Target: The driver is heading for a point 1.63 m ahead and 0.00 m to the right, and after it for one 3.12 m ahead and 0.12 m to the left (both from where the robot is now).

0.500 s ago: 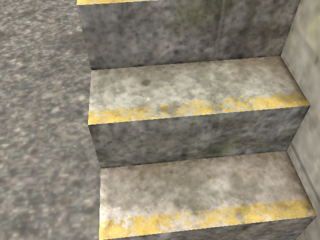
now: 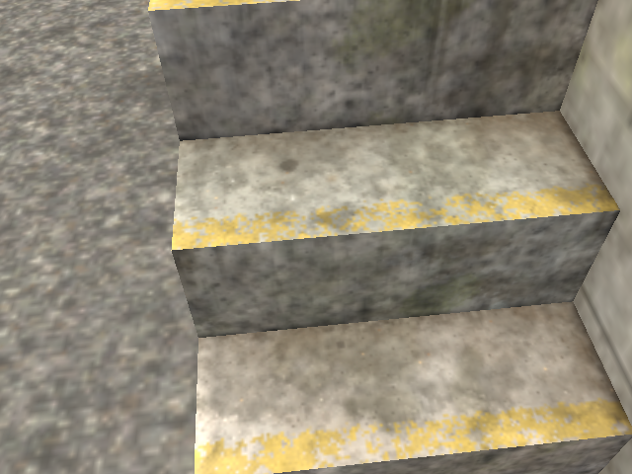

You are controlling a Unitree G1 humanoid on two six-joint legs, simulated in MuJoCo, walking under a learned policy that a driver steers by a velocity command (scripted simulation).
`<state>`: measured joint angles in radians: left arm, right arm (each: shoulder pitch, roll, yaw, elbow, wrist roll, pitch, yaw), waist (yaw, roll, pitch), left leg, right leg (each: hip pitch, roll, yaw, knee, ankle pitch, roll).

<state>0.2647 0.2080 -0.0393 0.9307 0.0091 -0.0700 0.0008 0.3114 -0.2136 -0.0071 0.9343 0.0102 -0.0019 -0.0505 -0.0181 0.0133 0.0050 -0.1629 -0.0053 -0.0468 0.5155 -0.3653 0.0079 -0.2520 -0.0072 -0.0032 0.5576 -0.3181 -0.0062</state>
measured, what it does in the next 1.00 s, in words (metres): climbs: right foot 0.22 m higher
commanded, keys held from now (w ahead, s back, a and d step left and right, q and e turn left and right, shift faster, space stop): w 1.00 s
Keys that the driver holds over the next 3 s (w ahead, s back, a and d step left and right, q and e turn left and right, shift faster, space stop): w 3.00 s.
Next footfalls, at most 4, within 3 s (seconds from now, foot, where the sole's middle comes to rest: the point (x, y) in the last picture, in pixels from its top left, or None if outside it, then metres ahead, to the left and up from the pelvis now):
0.52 right None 0.21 -0.12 -0.55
1.10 left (218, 456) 0.38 0.17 -0.34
1.64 right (411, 381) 0.49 -0.11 -0.34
2.10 left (316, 189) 0.68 0.02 -0.12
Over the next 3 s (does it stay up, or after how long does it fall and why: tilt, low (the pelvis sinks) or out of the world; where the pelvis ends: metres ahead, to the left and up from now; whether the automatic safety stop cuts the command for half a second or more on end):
stays up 0.69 -0.04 0.64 its command is cut before an obstacle after 2.4 s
